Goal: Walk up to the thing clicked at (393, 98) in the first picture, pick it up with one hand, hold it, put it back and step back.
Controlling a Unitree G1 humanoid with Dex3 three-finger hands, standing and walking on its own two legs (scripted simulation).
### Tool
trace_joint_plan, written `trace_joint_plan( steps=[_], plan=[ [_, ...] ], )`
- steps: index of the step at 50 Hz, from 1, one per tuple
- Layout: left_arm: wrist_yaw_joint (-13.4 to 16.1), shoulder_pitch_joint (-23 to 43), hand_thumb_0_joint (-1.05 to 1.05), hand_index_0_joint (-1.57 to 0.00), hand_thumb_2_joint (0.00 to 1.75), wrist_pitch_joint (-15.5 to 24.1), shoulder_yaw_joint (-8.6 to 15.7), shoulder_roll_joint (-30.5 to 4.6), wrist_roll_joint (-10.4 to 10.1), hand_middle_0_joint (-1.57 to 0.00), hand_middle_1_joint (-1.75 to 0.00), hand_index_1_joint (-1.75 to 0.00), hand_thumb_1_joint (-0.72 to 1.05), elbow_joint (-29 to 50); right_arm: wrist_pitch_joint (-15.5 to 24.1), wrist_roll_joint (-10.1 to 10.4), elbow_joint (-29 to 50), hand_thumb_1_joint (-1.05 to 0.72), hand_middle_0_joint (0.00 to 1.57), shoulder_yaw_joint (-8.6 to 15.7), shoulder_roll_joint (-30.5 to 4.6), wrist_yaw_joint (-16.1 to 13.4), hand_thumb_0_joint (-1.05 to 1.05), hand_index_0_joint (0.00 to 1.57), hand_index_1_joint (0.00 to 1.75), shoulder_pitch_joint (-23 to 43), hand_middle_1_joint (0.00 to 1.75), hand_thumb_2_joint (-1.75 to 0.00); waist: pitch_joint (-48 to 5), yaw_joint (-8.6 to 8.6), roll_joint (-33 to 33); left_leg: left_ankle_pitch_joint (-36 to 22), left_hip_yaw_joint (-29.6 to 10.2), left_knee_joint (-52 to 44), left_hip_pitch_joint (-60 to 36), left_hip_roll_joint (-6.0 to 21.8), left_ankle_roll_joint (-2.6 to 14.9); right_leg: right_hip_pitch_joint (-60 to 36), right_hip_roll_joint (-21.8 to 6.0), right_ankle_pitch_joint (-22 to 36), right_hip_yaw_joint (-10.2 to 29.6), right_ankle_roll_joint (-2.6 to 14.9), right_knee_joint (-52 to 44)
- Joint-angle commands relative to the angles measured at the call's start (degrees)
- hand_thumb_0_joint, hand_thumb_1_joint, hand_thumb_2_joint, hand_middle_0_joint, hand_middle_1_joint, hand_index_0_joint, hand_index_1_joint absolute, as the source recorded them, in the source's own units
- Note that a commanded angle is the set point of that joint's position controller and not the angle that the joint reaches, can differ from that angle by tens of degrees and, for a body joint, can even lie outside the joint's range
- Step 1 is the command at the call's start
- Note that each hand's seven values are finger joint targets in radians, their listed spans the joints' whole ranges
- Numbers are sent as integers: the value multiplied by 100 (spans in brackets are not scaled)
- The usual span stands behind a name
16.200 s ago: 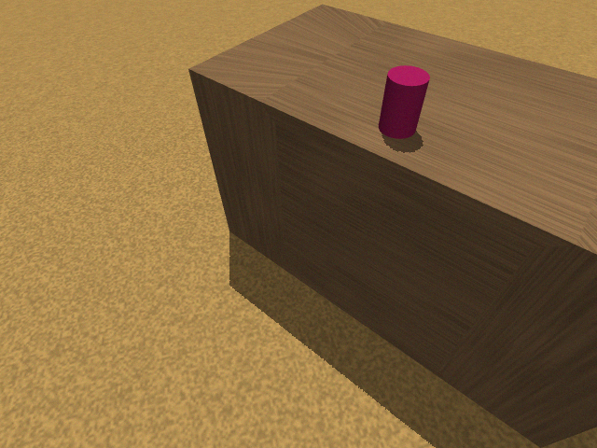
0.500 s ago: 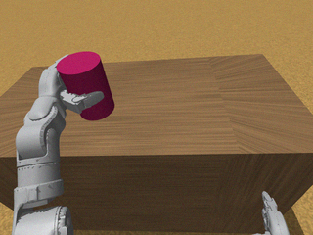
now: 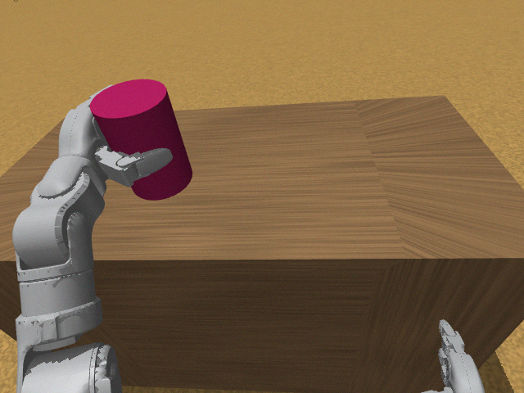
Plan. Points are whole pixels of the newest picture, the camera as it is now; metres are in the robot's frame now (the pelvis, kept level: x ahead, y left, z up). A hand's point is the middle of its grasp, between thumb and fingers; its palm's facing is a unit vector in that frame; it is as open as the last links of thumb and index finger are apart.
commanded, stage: hold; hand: left
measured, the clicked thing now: (147, 142) +0.35 +0.16 +0.27
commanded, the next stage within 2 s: none
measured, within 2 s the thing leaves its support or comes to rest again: neither
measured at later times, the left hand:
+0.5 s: hand (133, 132) +0.33 +0.16 +0.29, palm faces +0.06 -1.00 -0.01, open 11.7 cm
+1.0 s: hand (130, 132) +0.33 +0.16 +0.30, palm faces +0.07 -1.00 -0.01, open 11.7 cm
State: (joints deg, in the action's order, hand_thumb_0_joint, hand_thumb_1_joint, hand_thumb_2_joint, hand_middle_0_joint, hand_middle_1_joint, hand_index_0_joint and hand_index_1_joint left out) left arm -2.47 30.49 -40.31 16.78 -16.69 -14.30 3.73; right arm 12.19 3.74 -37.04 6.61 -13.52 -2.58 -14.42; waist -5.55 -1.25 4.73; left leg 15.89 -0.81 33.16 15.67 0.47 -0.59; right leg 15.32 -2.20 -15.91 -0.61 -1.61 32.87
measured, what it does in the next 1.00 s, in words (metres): stands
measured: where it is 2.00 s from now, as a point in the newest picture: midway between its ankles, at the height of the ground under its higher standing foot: outside the picture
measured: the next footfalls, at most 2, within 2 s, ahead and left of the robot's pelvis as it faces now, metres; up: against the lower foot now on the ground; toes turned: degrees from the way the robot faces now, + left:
none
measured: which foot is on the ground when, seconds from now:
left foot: down 0.00-1.00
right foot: down 0.00-1.00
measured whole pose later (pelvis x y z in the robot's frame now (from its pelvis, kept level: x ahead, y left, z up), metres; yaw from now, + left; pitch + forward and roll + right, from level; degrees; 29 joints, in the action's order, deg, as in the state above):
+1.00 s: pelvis +0.00 +0.00 +0.00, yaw +0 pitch -2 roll +0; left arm -2.5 31.4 -46.7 17.4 -17.3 -15.6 9.0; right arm 13.1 4.3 -37.7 6.4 -13.5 -1.4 -14.2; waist -6.2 -2.0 5.0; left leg 16.8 -0.6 34.6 16.3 0.3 -0.3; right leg 15.8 -2.3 -16.5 -0.4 -1.9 33.9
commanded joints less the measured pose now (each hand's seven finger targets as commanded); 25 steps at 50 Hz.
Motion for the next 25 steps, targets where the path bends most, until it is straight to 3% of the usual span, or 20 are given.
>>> trace_joint_plan(
  steps=[1, 2, 3, 7, 8, 10, 16, 19, 22, 23, 25],
  plan=[
    [-48, 2630, 0, -125, 120, 371, 425, -1290, -86, -123, -138, -139, -7, 1338, 410, 54, 1074, 52, 5, 148, -684, 11, 0, 5, 5, 796, 5, -6, -943, -15, -513, -540, 114, -464, -523, -172, 137, -23, 164, 458, -240, 101, -648],
    [-68, 2508, 0, -125, 120, 298, 292, -1090, -85, -123, -138, -139, -8, 1115, 422, 54, 1076, 52, 5, 128, -659, 8, 0, 5, 5, 857, 5, -6, -934, -13, -529, -626, 113, -457, -527, -171, 132, -10, 178, 522, -250, 105, -619],
    [-87, 2561, 0, -125, 120, 299, 396, -1210, -106, -124, -138, -139, -7, 1261, 404, 49, 1010, 52, 5, 136, -648, 9, 0, 5, 5, 790, 5, -6, -966, -31, -566, -657, 103, -445, -519, -168, 134, -15, 175, 561, -253, 96, -643],
    [-80, 2655, 0, -123, 120, 168, 280, -1104, -133, -122, -137, -138, -9, 1379, 415, 78, 1014, 52, 5, 123, -646, 53, 0, 5, 5, 868, 5, -6, -928, -55, -330, -740, 80, -481, -530, -138, 93, 4, 209, 622, -276, 148, -571],
    [-67, 2811, 0, -124, 120, 167, 444, -1302, -141, -122, -137, -138, -9, 1607, 419, 70, 947, 52, 5, 188, -716, 60, 0, 5, 5, 779, 5, -6, -1021, -49, -348, -690, 71, -478, -569, -125, 92, 4, 219, 576, -280, 140, -564],
    [-47, 2566, 0, -124, 119, 25, 308, -1078, -111, -121, -137, -137, -8, 1238, 432, 64, 1045, 52, 5, 141, -676, 87, 0, 5, 5, 819, 5, -6, -954, -10, -467, -674, 87, -481, -543, -133, 99, 7, 225, 557, -278, 127, -598],
    [-11, 2628, 0, -123, 119, -42, 461, -1258, -162, -121, -136, -137, -6, 1742, 436, 98, 997, 52, 5, 158, -678, 150, 0, 5, 5, 836, 5, -6, -933, -116, -372, -618, 36, -491, -493, -108, 77, 7, 230, 512, -284, 124, -567],
    [-21, 2517, 0, -123, 119, -129, 345, -1066, -162, -121, -137, -137, -7, 1643, 433, 94, 1063, 52, 5, 201, -706, 162, 0, 5, 5, 874, 5, -6, -954, -70, -468, -723, 84, -464, -504, -129, 97, -26, 219, 591, -251, 129, -572],
    [15, 2457, 0, -122, 120, -214, 465, -1137, -200, -120, -137, -138, -8, 1699, 427, 109, 954, 52, 5, 190, -677, 167, 0, 5, 5, 866, 5, -6, -888, -105, -531, -635, 51, -458, -481, -112, 91, 35, 229, 495, -277, 119, -574],
    [18, 2502, 0, -123, 120, -225, 366, -1070, -183, -121, -138, -138, -8, 1675, 422, 109, 936, 52, 5, 191, -671, 178, 0, 5, 5, 868, 5, -6, -858, -66, -458, -639, 72, -451, -442, -127, 98, 30, 208, 519, -265, 135, -570],
    [42, 2491, 0, -124, 120, -234, 539, -1240, -184, -121, -138, -139, -9, 1663, 426, 109, 1015, 52, 5, 255, -752, 166, 0, 5, 5, 877, 5, -6, -961, -99, -621, -690, 67, -418, -501, -125, 110, -14, 215, 548, -263, 107, -571]
  ],
)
